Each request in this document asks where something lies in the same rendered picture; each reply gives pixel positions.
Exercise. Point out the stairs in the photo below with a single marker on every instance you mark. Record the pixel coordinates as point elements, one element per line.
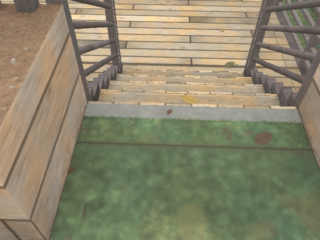
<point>186,98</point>

